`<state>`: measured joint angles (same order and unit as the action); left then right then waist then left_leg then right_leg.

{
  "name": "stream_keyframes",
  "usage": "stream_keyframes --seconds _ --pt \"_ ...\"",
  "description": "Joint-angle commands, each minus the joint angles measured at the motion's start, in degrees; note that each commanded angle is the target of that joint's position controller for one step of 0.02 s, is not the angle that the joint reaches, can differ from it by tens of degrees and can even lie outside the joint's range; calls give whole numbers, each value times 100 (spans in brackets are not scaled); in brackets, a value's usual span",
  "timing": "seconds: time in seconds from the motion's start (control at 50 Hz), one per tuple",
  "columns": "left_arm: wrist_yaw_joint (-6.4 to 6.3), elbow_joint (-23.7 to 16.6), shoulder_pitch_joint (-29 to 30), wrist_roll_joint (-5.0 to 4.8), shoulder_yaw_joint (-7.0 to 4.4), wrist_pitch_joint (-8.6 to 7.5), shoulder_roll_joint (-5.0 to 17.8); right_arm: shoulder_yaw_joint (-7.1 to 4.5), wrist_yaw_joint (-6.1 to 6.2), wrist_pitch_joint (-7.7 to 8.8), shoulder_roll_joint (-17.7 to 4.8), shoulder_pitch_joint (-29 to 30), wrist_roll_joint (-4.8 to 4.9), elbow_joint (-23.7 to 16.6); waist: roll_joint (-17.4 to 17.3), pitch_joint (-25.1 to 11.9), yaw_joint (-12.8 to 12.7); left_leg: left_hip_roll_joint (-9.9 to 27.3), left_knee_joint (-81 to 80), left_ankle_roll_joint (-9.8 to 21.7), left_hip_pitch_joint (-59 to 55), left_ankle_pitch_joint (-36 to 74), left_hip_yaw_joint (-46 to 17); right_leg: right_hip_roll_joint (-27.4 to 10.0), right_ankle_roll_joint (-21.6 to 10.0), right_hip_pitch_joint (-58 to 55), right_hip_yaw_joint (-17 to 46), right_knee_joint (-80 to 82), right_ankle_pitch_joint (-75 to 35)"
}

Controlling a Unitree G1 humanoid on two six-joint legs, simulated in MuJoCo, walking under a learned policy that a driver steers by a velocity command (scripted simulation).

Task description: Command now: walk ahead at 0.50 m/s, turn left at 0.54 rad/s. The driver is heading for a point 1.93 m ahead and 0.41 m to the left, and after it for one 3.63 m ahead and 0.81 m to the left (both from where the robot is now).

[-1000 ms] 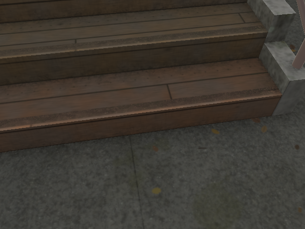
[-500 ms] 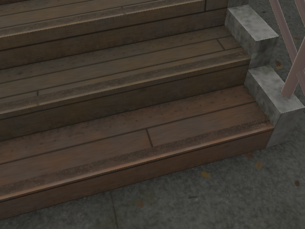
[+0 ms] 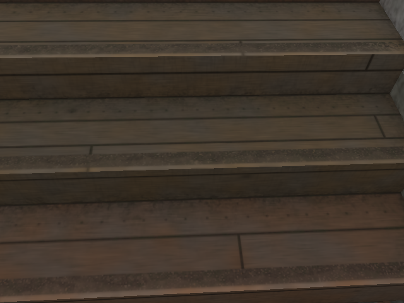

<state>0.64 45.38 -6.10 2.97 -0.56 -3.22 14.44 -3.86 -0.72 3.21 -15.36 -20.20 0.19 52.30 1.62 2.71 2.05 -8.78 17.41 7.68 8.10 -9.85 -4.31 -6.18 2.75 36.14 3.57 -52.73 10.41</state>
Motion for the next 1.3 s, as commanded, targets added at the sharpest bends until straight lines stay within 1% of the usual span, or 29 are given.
stream_keyframes --seconds 0.02,0.12,0.18,0.2,0.22,0.24,0.26,0.28,0.3,0.38,0.56,0.6,0.66,0.72,0.76,0.8,0.82,0.84,0.86,0.88,0.9,0.92,0.94,0.98,1.02,1.08,1.1,1.16,1.3 --pt "2 -448 424 -34 -55 -14 405 -223 51 54 -925 -272 6 -292 -531 -215 107 1248 -373 388 -45 2219 -1091 293 124 -121 -394 799 -641" --pt "-81 -638 755 -118 62 -90 313 -228 128 30 -822 -296 -125 -374 -687 -425 177 1336 353 234 -302 3249 -1246 616 -42 -687 -399 1516 -653" --pt "-172 -365 -310 -91 -68 -209 692 -246 122 95 -966 195 -88 -544 -592 -767 -408 1143 1421 -49 -79 4214 -1483 900 -298 -2252 -315 2569 -480" --pt "-230 -212 -982 -41 -140 -291 868 -217 72 154 -907 345 1 -586 -346 -1054 -784 859 2352 -169 321 3725 -1347 605 -451 -3263 -170 3041 -874" --pt "-317 -173 -1708 87 -250 -324 1285 -54 61 216 -399 287 109 -769 340 -1672 -970 552 3811 -287 1192 1325 -938 -850 -759 -4490 1080 3089 -1038" --pt "-297 -147 -1556 85 -386 -208 1713 17 114 124 -102 -542 128 -938 1467 -2004 -329 -84 4860 -346 2480 -2376 -284 -2157 -1538 -5053 3143 3359 -1686" --pt "-241 -229 -1195 18 -353 -146 1139 -12 178 -45 -548 -529 -129 -660 370 -1532 -209 611 5486 -327 2836 -2059 -201 -2026 -1653 -4362 3205 3365 -6" --pt "-203 -373 -896 -39 -223 -146 595 -56 109 -103 -669 -51 -227 -686 -44 -947 -324 742 5719 -380 2930 -1578 -121 -1611 -1557 -3697 2532 3619 767" --pt "-172 -397 -712 -43 -171 -154 433 -54 44 -131 -554 216 -243 -810 62 -592 -271 859 6010 -439 3064 -1304 9 -1330 -1450 -3237 1955 3832 693" --pt "-155 -97 -1138 -136 -254 -304 558 6 -85 -287 -221 506 -295 -1134 286 -468 -143 990 7119 -572 3487 -715 135 -1017 -1376 -2758 562 3901 -1123" --pt "-154 452 -2159 -50 -380 -387 610 28 117 -528 100 2081 -335 -2160 516 -48 -460 1090 8946 -631 6381 -1261 -66 -1539 -1472 -3826 13 4231 92" --pt "-177 719 -2619 -10 -367 -420 534 108 261 -490 358 2568 -309 -2433 359 182 -627 1058 9843 -461 7566 -1981 -354 -1801 -1476 -4440 202 4449 702" --pt "-189 1040 -2759 5 -312 -481 484 228 230 -358 516 3396 -312 -2870 49 554 -656 1086 9152 -305 8028 -2343 -195 -1578 -1151 -4492 -268 4801 1115" --pt "-214 1257 -2806 -3 -324 -503 621 282 225 -367 632 3669 -303 -3194 442 452 -680 1212 9312 -117 8537 -2748 55 -1692 -1160 -5064 -553 4919 14" --pt "-275 1545 -2906 -138 -247 -324 398 539 142 -310 964 4252 -286 -3722 665 488 -671 1652 8070 22 7973 -2926 659 -1319 -1079 -4891 -1016 5442 -1202" --pt "-218 1260 -2377 -333 -198 -131 372 681 -62 -290 1120 3452 -51 -3438 318 -371 -303 1406 5234 176 3432 -1109 1427 -869 -1152 -3021 -1522 5503 -4262" --pt "-114 1098 -2411 -336 -293 -135 901 493 -79 -356 763 2398 -2 -3003 596 -1280 -6 754 5271 99 1788 -1151 1807 -910 -1197 -2977 -1455 4469 -6690" --pt "81 1003 -2233 -451 -481 -266 1615 274 -74 -342 373 407 -17 -2450 1226 -2448 962 324 4781 213 -4 -503 1506 -883 -994 -3158 -1389 2668 -9188" --pt "272 745 -1720 -727 -601 -477 1752 87 -15 -277 -98 -508 -10 -2053 1135 -3037 1541 969 3538 361 -1426 207 -284 -346 -409 -1990 -979 655 -6898" --pt "381 311 -2092 -851 -420 -525 854 -219 57 -201 -1286 -804 -195 -1756 -2153 -4295 1201 3490 1669 800 -2577 3863 -3558 1106 35 -670 -596 -3061 1168" --pt "242 595 -2276 -558 -460 -420 587 -319 111 -206 -1318 -525 -151 -1713 -1411 -4641 849 3215 1639 251 -1701 4282 -3558 1185 -117 -1122 1129 -4547 939" --pt "116 465 -2297 -503 -428 -244 71 -215 52 -161 -1135 321 -168 -1622 -1044 -3792 149 3242 1559 303 -685 2845 -2956 929 -101 -806 915 -4922 584" --pt "18 431 -2178 -369 -394 -62 -136 -47 28 -179 -494 991 -179 -1473 -300 -2731 -300 3026 1624 200 112 1373 -2441 368 -128 -502 128 -4469 238" --pt "-159 427 -2126 -44 -373 191 -282 228 36 -171 470 1756 -159 -1301 -947 -1172 -612 2417 1616 113 1701 -475 -1483 285 -245 -112 82 -4805 3" --pt "-274 108 -1623 -82 -294 329 -445 272 87 -58 582 1642 -179 -990 -744 -456 -728 2527 1100 71 2567 -753 -1163 358 -377 170 174 -4938 -136" --pt "-408 -129 -1248 -157 -202 386 -690 270 198 98 576 1115 -230 -665 -302 -212 -691 2593 706 68 2436 141 -405 496 -392 654 318 -4462 -246" --pt "-440 -149 -1284 -183 -247 445 -500 257 257 77 416 1017 -213 -689 -366 -184 -666 2578 482 147 2145 509 -87 591 -348 782 54 -4047 -204" --pt "-450 -188 -1131 -95 -393 559 -191 264 428 66 268 856 -102 -859 -109 -527 -425 2668 187 204 1209 913 373 641 -229 1024 -76 -3958 -552" --pt "-438 -379 -598 71 -545 767 -149 210 528 43 157 275 -105 -1224 -414 -259 -134 2716 247 -6 341 0 1006 614 -7 1602 -408 -4264 -809"
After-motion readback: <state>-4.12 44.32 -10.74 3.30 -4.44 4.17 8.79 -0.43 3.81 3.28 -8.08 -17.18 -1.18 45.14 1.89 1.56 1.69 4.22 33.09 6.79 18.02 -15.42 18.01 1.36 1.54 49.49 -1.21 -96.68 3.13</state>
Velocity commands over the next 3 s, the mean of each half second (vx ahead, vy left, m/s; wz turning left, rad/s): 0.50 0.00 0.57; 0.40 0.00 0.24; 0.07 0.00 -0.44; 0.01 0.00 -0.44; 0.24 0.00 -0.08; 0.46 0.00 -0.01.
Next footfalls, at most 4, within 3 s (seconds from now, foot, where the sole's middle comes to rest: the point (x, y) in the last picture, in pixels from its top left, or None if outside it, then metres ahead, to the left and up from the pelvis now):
0.22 right None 0.27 -0.13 -0.78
0.84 left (80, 266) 0.52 0.35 -0.61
1.64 right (129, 266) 0.52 0.20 -0.61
1.98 left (62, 253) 0.56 0.40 -0.61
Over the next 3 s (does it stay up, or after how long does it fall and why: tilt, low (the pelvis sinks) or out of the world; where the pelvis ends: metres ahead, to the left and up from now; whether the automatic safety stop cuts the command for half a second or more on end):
stays up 0.88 0.40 0.31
